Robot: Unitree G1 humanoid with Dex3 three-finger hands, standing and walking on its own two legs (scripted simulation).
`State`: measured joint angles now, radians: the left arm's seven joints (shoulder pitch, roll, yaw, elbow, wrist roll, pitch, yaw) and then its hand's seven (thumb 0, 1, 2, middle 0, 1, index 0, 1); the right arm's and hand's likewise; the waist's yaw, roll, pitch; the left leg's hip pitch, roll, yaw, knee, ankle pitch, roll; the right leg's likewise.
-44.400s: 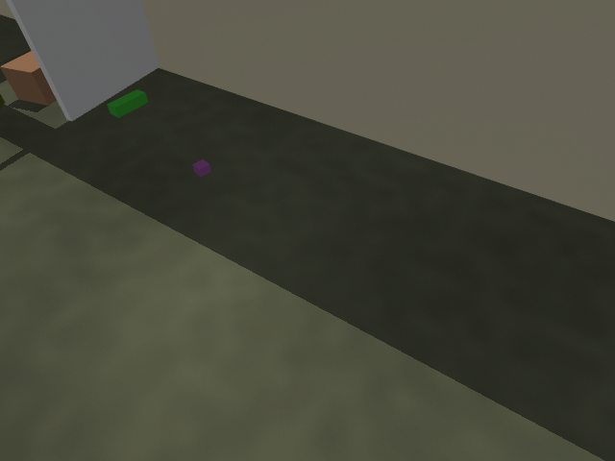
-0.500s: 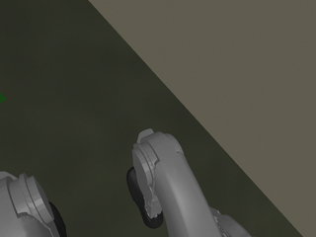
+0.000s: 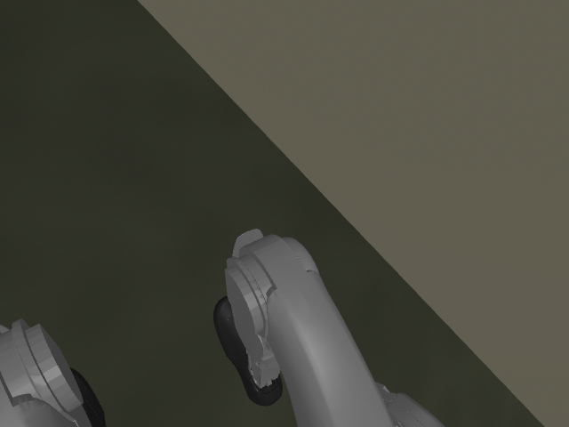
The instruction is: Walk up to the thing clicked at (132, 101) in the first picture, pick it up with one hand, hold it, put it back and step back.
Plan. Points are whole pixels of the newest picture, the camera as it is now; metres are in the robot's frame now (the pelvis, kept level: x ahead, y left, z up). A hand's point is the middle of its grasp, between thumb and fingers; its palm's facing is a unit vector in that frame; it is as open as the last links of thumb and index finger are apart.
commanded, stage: open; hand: left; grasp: from above
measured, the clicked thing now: out of the picture +0.44 +0.35 -0.28
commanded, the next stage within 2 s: withdraw in 0.64 s
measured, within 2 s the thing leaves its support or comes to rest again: neither
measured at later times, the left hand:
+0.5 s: hand out of the picture +0.44 +0.36 -0.23, palm faces -0.35 -0.27 -0.90, open 13.9 cm
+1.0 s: hand out of the picture +0.45 +0.36 -0.22, palm faces -0.31 -0.25 -0.92, open 14.3 cm
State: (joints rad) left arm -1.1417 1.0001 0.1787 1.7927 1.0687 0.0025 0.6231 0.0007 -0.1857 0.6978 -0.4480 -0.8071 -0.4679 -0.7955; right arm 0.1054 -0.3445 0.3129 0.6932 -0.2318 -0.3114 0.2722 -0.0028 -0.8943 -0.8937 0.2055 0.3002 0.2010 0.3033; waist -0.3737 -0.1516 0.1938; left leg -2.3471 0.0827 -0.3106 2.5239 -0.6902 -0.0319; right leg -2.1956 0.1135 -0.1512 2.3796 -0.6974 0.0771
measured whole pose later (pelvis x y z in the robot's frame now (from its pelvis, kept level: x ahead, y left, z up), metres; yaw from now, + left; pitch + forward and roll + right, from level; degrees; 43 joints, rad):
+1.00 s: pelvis +0.00 +0.00 +0.01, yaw +0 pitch +28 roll -14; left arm -1.05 0.97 0.18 1.56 1.07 0.00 0.52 0.00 -0.54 0.97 -0.09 -0.99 -0.09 -1.00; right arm 0.12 -0.34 0.29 0.68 -0.21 -0.27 0.27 0.00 -0.90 -0.90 0.21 0.30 0.20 0.30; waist -0.35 -0.13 0.16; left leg -2.34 0.08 -0.32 2.49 -0.69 -0.04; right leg -2.18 0.10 -0.16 2.34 -0.70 0.07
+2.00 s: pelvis +0.00 +0.00 +0.04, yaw +6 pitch +33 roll -10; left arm -0.81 0.77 0.10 1.08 1.08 -0.12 0.15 0.00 -0.22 0.88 -0.19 -0.75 -0.18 -0.75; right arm 0.23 -0.25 0.11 0.65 -0.10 0.04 0.11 0.00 -0.89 -0.89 0.21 0.30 0.20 0.30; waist -0.20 0.01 -0.02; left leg -2.32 0.05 -0.19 2.35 -0.63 -0.02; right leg -2.18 0.04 -0.08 2.28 -0.70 0.06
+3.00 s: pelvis +0.07 +0.01 +0.38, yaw +17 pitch +15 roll -4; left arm 0.40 0.23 0.06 -0.06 -0.07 0.46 0.08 0.01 0.90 0.90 -0.21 -0.30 -0.21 -0.30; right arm 0.29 -0.21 0.05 0.54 0.03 -0.16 -0.18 0.01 -0.90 -0.90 0.21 0.30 0.20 0.30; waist -0.07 0.05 -0.17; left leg -0.90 0.06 -0.06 1.13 -0.49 -0.02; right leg -0.79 -0.01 -0.06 1.05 -0.53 0.03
